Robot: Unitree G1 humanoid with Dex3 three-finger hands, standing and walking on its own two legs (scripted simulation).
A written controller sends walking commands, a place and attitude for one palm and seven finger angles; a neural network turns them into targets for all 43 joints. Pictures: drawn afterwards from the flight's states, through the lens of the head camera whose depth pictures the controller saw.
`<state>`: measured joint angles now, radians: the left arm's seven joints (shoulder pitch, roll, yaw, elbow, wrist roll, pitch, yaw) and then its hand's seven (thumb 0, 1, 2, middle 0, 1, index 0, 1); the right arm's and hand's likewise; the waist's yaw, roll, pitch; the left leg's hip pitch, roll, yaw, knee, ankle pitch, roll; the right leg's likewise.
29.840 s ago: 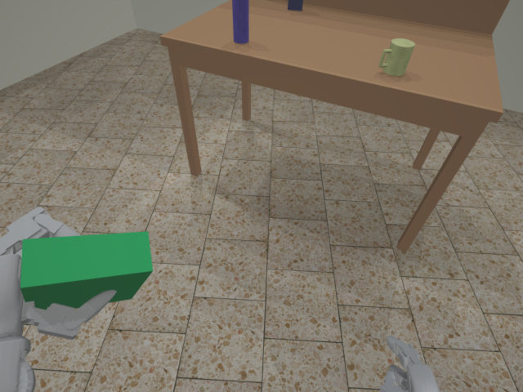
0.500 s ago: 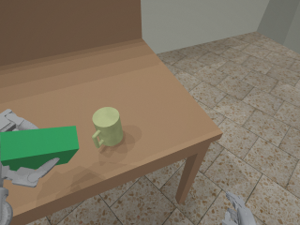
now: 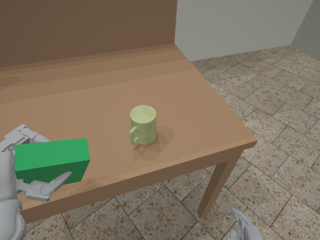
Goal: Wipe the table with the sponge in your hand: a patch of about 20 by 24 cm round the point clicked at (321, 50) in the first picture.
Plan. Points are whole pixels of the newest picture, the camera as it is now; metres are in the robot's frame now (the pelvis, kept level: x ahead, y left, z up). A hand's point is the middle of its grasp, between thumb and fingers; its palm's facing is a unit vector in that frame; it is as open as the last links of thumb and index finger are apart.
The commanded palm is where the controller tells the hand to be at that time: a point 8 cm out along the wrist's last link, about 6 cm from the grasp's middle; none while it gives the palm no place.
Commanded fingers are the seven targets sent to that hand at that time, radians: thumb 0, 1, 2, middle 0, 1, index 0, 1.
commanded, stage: come to a stop and stand still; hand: left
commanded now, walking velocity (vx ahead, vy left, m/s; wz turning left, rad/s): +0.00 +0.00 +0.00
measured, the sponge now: (63, 164) +0.23 +0.22 +0.13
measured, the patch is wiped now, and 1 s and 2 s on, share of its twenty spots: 0.00 0.00 0.00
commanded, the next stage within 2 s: look again from close up in 0.10 s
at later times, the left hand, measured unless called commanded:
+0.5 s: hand (61, 152) +0.25 +0.24 +0.13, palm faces +0.28 -0.88 -0.38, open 9.2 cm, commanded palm +0.20 +0.29 +0.18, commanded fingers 0.00 0.10 1.30 -1.20 -1.60 -1.20 -1.60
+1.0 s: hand (42, 141) +0.27 +0.28 +0.14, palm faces +0.38 -0.83 -0.41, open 9.2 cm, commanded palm +0.21 +0.30 +0.18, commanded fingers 0.00 0.10 1.30 -1.20 -1.60 -1.20 -1.60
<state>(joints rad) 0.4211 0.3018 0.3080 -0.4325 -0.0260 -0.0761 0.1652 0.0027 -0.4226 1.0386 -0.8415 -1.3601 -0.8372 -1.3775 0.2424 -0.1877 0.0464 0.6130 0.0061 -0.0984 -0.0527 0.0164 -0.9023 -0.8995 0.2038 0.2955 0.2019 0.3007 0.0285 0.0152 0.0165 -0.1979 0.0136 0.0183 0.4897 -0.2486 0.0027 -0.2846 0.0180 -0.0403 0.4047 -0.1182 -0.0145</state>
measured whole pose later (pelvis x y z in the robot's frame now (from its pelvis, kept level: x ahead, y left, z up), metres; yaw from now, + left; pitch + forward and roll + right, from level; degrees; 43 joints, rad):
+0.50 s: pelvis +0.04 +0.02 +0.00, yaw -1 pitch -1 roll +0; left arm 0.45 0.32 0.27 -0.36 -0.03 -0.23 0.07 0.00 -0.41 1.04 -0.83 -1.38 -0.82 -1.40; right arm 0.25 -0.21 0.01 0.61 0.03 -0.17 -0.01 0.02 -0.91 -0.90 0.20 0.30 0.20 0.30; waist 0.02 0.00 0.04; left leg -0.17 -0.01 0.05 0.48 -0.30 0.03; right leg -0.29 0.01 0.01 0.44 -0.14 0.00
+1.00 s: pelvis +0.05 +0.02 +0.00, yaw +0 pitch -1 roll -1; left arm 0.36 0.39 0.38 -0.46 0.00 -0.19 0.07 0.00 -0.42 1.04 -0.83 -1.38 -0.83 -1.40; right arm 0.16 -0.16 0.02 0.54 0.00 -0.15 0.00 0.01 -0.90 -0.90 0.20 0.30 0.20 0.30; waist 0.06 -0.05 0.11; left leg -0.17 0.00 0.02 0.53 -0.34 0.03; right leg -0.27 0.01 -0.03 0.46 -0.17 0.00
